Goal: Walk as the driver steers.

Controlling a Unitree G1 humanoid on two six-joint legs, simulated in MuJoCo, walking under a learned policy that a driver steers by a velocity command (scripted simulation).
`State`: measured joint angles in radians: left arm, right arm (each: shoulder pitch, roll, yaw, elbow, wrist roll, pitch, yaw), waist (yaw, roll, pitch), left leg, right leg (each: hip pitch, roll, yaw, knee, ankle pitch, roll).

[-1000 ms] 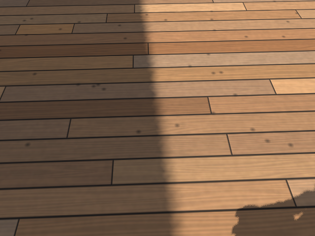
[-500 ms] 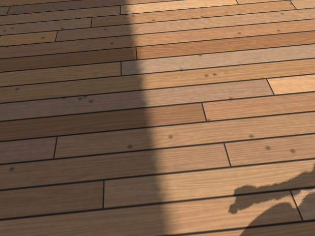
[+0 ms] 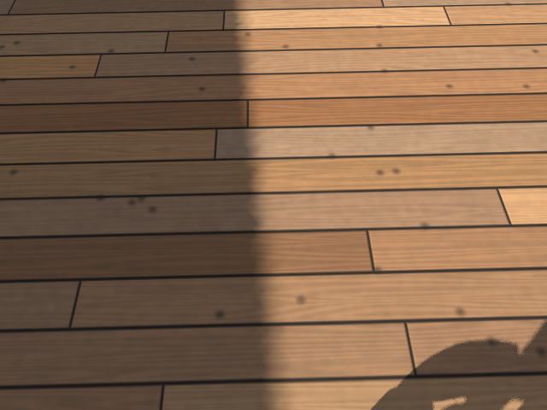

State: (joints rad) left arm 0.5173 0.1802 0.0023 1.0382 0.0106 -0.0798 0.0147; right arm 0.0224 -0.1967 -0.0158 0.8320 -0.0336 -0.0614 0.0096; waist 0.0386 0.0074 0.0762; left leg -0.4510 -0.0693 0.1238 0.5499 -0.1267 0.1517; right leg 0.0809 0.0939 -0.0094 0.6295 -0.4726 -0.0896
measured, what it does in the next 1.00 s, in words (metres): walks ahead: right foot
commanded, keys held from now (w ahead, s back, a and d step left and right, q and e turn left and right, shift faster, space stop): w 0.76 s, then w+q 0.24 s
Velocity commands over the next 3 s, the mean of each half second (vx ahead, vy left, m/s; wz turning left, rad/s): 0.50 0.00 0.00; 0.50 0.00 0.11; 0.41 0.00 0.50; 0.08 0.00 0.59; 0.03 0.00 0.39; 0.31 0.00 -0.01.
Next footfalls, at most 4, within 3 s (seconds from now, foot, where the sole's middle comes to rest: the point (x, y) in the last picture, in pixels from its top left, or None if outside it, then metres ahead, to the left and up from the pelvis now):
0.54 right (349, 403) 0.46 -0.12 -0.75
1.12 left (276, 293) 0.74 0.06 -0.75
1.64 right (295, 211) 1.01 0.01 -0.75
2.08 left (252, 271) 0.80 0.13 -0.75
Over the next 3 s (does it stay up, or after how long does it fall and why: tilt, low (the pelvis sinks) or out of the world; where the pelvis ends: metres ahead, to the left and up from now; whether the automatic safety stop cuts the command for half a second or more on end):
stays up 0.92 0.18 0.01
